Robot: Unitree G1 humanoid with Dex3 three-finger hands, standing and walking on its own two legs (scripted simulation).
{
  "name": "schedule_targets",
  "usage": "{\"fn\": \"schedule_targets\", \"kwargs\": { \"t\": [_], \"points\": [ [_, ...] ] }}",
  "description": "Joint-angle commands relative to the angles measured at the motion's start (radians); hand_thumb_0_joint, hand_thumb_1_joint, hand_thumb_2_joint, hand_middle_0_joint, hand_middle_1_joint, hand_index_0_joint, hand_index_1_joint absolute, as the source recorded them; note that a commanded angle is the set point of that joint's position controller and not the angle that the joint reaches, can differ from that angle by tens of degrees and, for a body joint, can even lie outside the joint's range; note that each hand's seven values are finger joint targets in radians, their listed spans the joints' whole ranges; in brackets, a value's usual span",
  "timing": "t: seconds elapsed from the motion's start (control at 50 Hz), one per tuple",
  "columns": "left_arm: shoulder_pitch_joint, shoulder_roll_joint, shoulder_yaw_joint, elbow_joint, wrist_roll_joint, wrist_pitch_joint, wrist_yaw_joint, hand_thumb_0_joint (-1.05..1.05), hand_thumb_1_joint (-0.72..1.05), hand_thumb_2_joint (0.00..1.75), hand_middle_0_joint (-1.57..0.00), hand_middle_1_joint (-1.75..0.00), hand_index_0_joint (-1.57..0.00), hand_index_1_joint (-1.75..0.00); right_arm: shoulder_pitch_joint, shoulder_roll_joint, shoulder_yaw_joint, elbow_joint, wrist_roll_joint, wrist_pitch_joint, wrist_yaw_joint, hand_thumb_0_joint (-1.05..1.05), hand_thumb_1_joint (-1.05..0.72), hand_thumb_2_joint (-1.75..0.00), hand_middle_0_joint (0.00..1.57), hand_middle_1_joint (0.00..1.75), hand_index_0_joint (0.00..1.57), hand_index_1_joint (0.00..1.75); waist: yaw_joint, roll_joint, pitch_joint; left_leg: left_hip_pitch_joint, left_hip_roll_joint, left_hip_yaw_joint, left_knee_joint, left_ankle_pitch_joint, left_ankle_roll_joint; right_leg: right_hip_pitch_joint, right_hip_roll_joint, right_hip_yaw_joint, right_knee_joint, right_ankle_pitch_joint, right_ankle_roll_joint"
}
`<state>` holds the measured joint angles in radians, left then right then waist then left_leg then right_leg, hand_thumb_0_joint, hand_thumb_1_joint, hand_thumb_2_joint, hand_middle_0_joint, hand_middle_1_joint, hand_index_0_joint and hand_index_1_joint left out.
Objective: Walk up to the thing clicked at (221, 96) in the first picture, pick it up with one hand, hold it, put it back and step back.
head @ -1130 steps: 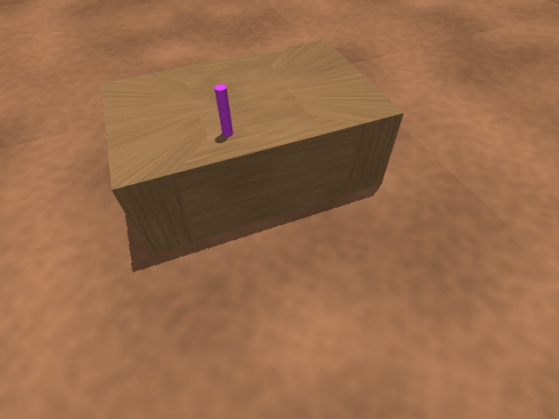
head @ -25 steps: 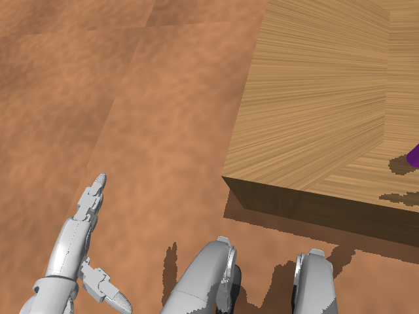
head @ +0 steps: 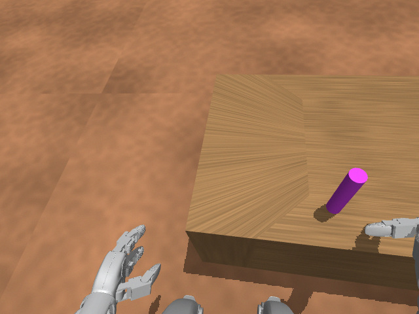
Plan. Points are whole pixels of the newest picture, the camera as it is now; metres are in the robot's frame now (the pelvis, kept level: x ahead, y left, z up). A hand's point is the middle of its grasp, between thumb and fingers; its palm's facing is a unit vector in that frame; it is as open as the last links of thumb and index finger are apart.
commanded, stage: home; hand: right
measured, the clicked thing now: (344, 193) +0.45 -0.28 -0.19
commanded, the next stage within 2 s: none
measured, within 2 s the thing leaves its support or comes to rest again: neither
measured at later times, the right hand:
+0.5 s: hand (321, 307) +0.16 -0.15 -0.04, palm faces +0.15 +0.97 -0.21, open 17.7 cm
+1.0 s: hand (316, 307) +0.16 -0.14 -0.04, palm faces +0.14 +0.96 -0.23, open 17.7 cm
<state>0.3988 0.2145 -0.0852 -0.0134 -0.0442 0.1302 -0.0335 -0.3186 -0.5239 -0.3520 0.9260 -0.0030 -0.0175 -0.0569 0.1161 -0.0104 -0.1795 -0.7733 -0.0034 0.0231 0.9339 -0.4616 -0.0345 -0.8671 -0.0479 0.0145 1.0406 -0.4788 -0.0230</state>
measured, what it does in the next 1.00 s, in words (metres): stands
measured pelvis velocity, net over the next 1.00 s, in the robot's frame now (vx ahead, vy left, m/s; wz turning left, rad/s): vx -0.01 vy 0.04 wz -0.03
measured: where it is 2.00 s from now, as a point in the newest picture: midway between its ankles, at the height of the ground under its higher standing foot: outside the picture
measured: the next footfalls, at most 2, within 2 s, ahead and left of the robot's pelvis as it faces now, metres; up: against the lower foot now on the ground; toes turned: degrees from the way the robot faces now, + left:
none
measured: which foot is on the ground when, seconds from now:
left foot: down 0.00-1.00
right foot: down 0.00-1.00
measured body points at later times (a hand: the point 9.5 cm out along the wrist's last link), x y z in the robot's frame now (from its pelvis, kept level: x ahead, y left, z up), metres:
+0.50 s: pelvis +0.00 +0.03 +0.02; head +0.03 +0.03 +0.47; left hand +0.18 +0.25 -0.02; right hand +0.15 -0.20 -0.03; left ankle -0.01 +0.16 -0.67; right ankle +0.01 -0.09 -0.67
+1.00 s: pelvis -0.01 +0.04 +0.01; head +0.02 +0.04 +0.46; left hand +0.17 +0.27 -0.02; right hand +0.15 -0.19 -0.03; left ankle -0.01 +0.16 -0.67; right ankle +0.01 -0.09 -0.67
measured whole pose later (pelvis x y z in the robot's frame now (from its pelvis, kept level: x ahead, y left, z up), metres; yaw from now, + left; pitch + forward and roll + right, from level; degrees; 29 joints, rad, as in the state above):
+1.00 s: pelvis -0.01 +0.04 +0.01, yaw -2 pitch +8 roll +0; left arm 0.44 0.21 0.00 0.07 -0.03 0.12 0.09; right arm 0.43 -0.20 0.01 0.15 0.03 0.01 -0.09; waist -0.01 0.01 -0.09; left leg -0.59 0.02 0.01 0.94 -0.48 0.00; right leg -0.63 -0.03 0.00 0.92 -0.43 0.03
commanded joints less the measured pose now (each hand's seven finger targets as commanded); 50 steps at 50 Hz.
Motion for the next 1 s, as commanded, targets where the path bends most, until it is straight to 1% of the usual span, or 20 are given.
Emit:
{"fn": "schedule_targets", "kwargs": {
  "t": [0.0,0.06,0.08,0.12,0.16,0.2,0.22,0.28,0.3,0.36,0.4,0.46,0.54,0.6,0.68,0.78,0.8,0.84,0.88,0.98],
  "points": [
    [0.014,0.159,0.119,-0.037,-0.012,-0.022,0.036,0.0,0.9,0.9,-0.2,-0.3,-0.2,-0.3,-0.133,-0.168,0.037,-0.467,0.02,-0.02,-0.018,0.0,0.59,-0.03,0.05,0.05,0.05,0.05,-0.037,-0.215,-0.232,0.081,-0.038,0.053,-0.094,0.269,0.066,0.429,-0.005,0.021,-0.231,0.423,0.045],
    [-0.067,0.13,0.081,-0.113,-0.01,-0.036,0.056,0.0,0.9,0.9,-0.2,-0.3,-0.2,-0.3,-0.019,-0.085,0.079,-0.627,0.035,-0.042,-0.039,0.0,0.59,-0.03,0.05,0.05,0.05,0.05,-0.058,-0.195,-0.265,0.171,-0.03,0.05,-0.114,0.29,0.065,0.47,-0.005,0.024,-0.258,0.422,0.055],
    [-0.104,0.122,0.073,-0.14,-0.009,-0.039,0.066,0.0,0.9,0.9,-0.2,-0.3,-0.2,-0.3,0.032,-0.09,0.069,-0.686,0.036,-0.05,-0.049,0.0,0.59,-0.03,0.05,0.05,0.05,0.05,-0.089,-0.198,-0.305,0.215,-0.027,0.047,-0.117,0.312,0.066,0.496,0.0,0.021,-0.257,0.462,0.058],
    [-0.062,0.092,0.065,-0.062,-0.006,-0.03,0.08,0.0,0.9,0.9,-0.2,-0.3,-0.2,-0.3,0.21,-0.013,0.11,-0.69,0.043,-0.047,-0.057,0.0,0.61,-0.02,0.05,0.04,0.05,0.04,-0.107,-0.184,-0.221,0.248,-0.025,0.043,-0.137,0.312,0.066,0.465,0.013,-0.002,-0.265,0.442,0.054],
    [-0.032,0.093,0.08,-0.023,0.002,-0.025,0.091,0.0,0.9,0.9,-0.2,-0.3,-0.2,-0.3,0.349,0.069,0.156,-0.699,0.047,-0.035,-0.057,0.0,0.6,-0.03,0.05,0.05,0.05,0.05,-0.095,-0.139,-0.164,0.257,-0.023,0.042,-0.146,0.317,0.063,0.431,0.016,-0.004,-0.273,0.43,0.048],
    [-0.069,0.107,0.105,-0.026,0.006,-0.029,0.1,0.0,0.9,0.9,-0.2,-0.3,-0.2,-0.3,0.355,0.057,0.156,-0.803,0.046,-0.035,-0.065,0.0,0.6,-0.03,0.05,0.04,0.05,0.04,-0.107,-0.165,-0.194,0.28,-0.016,0.033,-0.155,0.317,0.061,0.442,0.02,-0.018,-0.272,0.407,0.044],
    [-0.042,0.119,0.125,-0.006,0.009,-0.028,0.104,0.0,0.9,0.9,-0.2,-0.3,-0.2,-0.3,0.43,0.087,0.175,-0.812,0.046,-0.029,-0.065,0.0,0.6,-0.02,0.05,0.04,0.05,0.04,-0.106,-0.141,-0.18,0.286,-0.016,0.029,-0.159,0.326,0.058,0.436,0.023,-0.023,-0.27,0.403,0.039],
    [-0.016,0.11,0.135,0.007,0.008,-0.032,0.108,0.0,0.9,0.9,-0.2,-0.3,-0.2,-0.3,0.598,0.21,0.291,-0.831,0.05,-0.009,-0.052,0.0,0.61,-0.02,0.05,0.04,0.05,0.04,-0.084,-0.057,-0.058,0.25,-0.018,0.033,-0.181,0.281,0.047,0.389,0.025,-0.032,-0.285,0.324,0.025],
    [-0.02,0.112,0.139,-0.017,0.005,-0.038,0.11,0.0,0.9,0.9,-0.2,-0.3,-0.2,-0.3,0.627,0.222,0.295,-0.855,0.05,-0.004,-0.05,0.0,0.61,-0.01,0.05,0.04,0.05,0.04,-0.079,-0.018,-0.041,0.242,-0.019,0.034,-0.192,0.269,0.041,0.381,0.026,-0.036,-0.287,0.3,0.019],
    [-0.025,0.116,0.15,-0.023,0.003,-0.041,0.112,0.0,0.9,0.9,-0.2,-0.3,-0.2,-0.3,0.605,0.18,0.283,-0.948,0.043,0.001,-0.047,0.0,0.61,-0.02,0.05,0.04,0.05,0.04,-0.079,0.022,-0.014,0.229,-0.011,0.024,-0.206,0.224,0.033,0.366,0.033,-0.042,-0.283,0.244,0.011],
    [-0.02,0.105,0.143,-0.046,0.002,-0.046,0.112,0.0,0.9,0.9,-0.2,-0.3,-0.2,-0.3,0.646,0.212,0.31,-0.95,0.041,0.0,-0.041,0.0,0.61,-0.01,0.05,0.04,0.05,0.04,-0.079,0.051,0.006,0.217,-0.01,0.021,-0.204,0.208,0.032,0.362,0.035,-0.042,-0.281,0.231,0.01],
    [-0.019,0.091,0.135,-0.067,0.003,-0.056,0.119,0.0,0.9,0.9,-0.2,-0.3,-0.2,-0.3,0.643,0.189,0.289,-1.001,0.037,-0.009,-0.04,0.0,0.61,-0.01,0.05,0.04,0.05,0.04,-0.093,0.048,-0.003,0.228,0.004,-0.001,-0.207,0.21,0.026,0.359,0.044,-0.053,-0.265,0.223,0.008],
    [-0.002,0.079,0.126,-0.06,0.011,-0.062,0.127,0.0,0.9,0.9,-0.2,-0.3,-0.2,-0.3,0.642,0.183,0.274,-1.014,0.032,-0.017,-0.042,0.0,0.61,-0.01,0.05,0.04,0.05,0.04,-0.099,0.004,-0.021,0.233,0.019,-0.027,-0.206,0.213,0.023,0.352,0.054,-0.066,-0.246,0.218,0.009],
    [-0.004,0.062,0.108,-0.058,0.014,-0.069,0.128,0.0,0.9,0.9,-0.2,-0.3,-0.2,-0.3,0.677,0.217,0.304,-0.984,0.029,-0.018,-0.04,0.0,0.61,-0.02,0.05,0.04,0.05,0.04,-0.111,-0.002,0.003,0.219,0.021,-0.028,-0.207,0.157,0.028,0.338,0.055,-0.067,-0.251,0.18,0.012],
    [-0.008,0.084,0.131,-0.084,0.017,-0.073,0.129,0.0,0.9,0.9,-0.2,-0.3,-0.2,-0.3,0.748,0.245,0.32,-0.955,0.028,-0.014,-0.038,0.0,0.61,-0.01,0.05,0.04,0.05,0.04,-0.117,0.022,-0.008,0.215,0.021,-0.025,-0.21,0.135,0.031,0.338,0.054,-0.067,-0.248,0.177,0.013],
    [-0.043,0.092,0.137,-0.115,0.015,-0.07,0.128,0.0,0.9,0.9,-0.2,-0.3,-0.2,-0.3,0.729,0.224,0.303,-0.943,0.029,-0.026,-0.043,0.0,0.6,-0.02,0.05,0.04,0.05,0.04,-0.122,0.075,0.037,0.19,0.017,-0.016,-0.225,0.056,0.032,0.307,0.051,-0.06,-0.255,0.125,0.012],
    [-0.019,0.105,0.155,-0.115,0.016,-0.07,0.13,0.0,0.9,0.9,-0.2,-0.3,-0.2,-0.3,0.732,0.22,0.292,-0.937,0.029,-0.028,-0.043,0.0,0.59,-0.03,0.05,0.05,0.05,0.05,-0.111,0.093,0.016,0.198,0.021,-0.026,-0.225,0.09,0.027,0.315,0.052,-0.065,-0.241,0.151,0.009],
    [-0.006,0.088,0.132,-0.106,0.016,-0.063,0.13,0.0,0.9,0.9,-0.2,-0.3,-0.2,-0.3,0.717,0.202,0.286,-0.949,0.028,-0.035,-0.043,0.0,0.61,-0.02,0.05,0.04,0.05,0.04,-0.12,0.087,0.016,0.216,0.028,-0.036,-0.22,0.148,0.02,0.309,0.056,-0.072,-0.231,0.184,0.008],
    [0.013,0.085,0.137,-0.117,0.015,-0.065,0.133,0.0,0.9,0.9,-0.2,-0.3,-0.2,-0.3,0.713,0.212,0.297,-0.961,0.027,-0.037,-0.04,0.0,0.6,-0.03,0.05,0.04,0.05,0.04,-0.105,0.083,-0.01,0.216,0.025,-0.035,-0.206,0.185,0.018,0.33,0.053,-0.072,-0.226,0.205,0.004],
    [0.014,0.066,0.121,-0.086,0.016,-0.065,0.132,0.0,0.9,0.9,-0.2,-0.3,-0.2,-0.3,0.703,0.227,0.312,-0.989,0.026,-0.036,-0.039,0.0,0.6,-0.02,0.05,0.04,0.05,0.04,-0.12,-0.007,-0.016,0.206,0.011,-0.011,-0.176,0.165,0.034,0.341,0.05,-0.067,-0.253,0.193,0.012]
  ]
}}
